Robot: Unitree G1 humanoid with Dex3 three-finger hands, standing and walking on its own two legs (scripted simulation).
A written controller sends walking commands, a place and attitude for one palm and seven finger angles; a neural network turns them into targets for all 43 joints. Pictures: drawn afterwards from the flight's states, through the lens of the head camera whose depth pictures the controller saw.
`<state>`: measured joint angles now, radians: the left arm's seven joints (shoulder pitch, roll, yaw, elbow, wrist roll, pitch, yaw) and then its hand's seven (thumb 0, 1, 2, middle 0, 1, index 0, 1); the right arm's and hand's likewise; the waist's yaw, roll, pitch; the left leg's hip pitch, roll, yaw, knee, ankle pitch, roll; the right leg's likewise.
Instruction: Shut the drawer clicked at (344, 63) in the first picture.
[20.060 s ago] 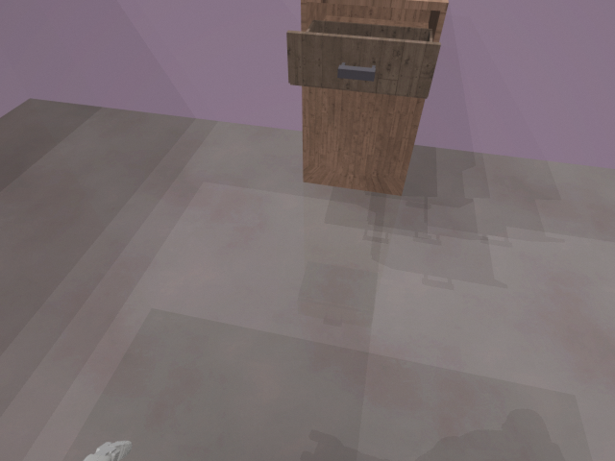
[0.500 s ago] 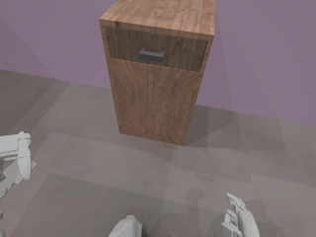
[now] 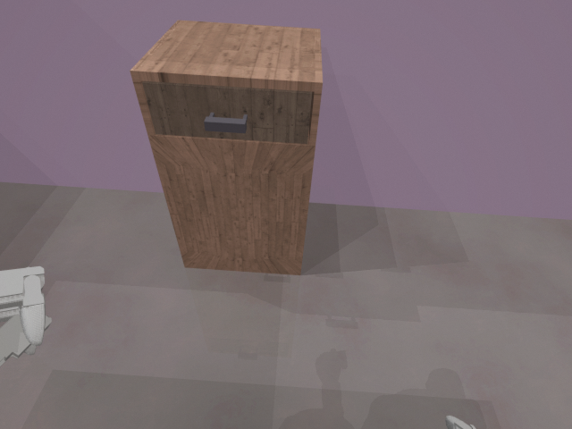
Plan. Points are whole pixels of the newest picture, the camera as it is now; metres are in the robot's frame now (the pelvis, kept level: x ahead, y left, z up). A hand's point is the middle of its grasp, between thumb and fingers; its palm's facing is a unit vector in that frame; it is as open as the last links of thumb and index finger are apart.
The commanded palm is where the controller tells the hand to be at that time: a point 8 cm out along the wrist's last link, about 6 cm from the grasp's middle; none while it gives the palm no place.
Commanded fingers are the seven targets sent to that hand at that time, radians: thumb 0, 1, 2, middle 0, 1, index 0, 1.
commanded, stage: stop stepping back and stand still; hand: left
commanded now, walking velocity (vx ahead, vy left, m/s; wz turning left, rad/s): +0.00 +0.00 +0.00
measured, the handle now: (227, 120) +0.89 +0.20 -0.02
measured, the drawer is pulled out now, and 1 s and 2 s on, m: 0.00 0.00 0.00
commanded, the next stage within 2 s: let the arm hang, fingers relaxed in 0.74 s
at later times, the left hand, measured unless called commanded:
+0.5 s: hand (38, 297) +0.21 +0.28 +0.15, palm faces +0.37 -0.79 -0.48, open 3.2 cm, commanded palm +0.16 +0.31 +0.18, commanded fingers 0.00 0.90 0.90 -1.40 -1.60 -1.40 -1.60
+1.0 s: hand (95, 382) +0.20 +0.28 -0.05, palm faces +0.06 -0.90 -0.44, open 3.1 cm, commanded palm none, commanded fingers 0.00 0.90 0.90 -1.04 -1.21 -1.04 -1.21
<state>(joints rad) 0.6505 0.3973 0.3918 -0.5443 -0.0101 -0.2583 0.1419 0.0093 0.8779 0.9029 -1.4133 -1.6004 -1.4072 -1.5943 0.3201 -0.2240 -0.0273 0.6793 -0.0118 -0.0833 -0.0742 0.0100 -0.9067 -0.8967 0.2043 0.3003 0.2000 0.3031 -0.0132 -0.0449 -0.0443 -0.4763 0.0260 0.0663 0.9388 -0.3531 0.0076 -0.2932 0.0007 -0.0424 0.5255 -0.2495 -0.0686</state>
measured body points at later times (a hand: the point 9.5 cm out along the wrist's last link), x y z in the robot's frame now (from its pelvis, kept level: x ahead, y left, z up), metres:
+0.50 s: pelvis +0.03 +0.03 +0.00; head +0.05 +0.03 +0.45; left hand +0.19 +0.32 +0.18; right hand +0.19 -0.20 -0.09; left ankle +0.03 +0.13 -0.74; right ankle +0.03 -0.07 -0.74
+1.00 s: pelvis +0.02 +0.05 -0.01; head +0.03 +0.01 +0.44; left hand +0.19 +0.33 -0.03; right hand +0.18 -0.21 -0.13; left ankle +0.03 +0.13 -0.74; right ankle +0.03 -0.07 -0.74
